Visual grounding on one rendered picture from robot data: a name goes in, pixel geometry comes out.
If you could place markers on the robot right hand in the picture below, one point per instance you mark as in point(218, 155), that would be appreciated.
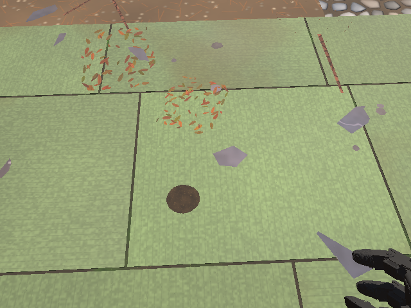
point(394, 264)

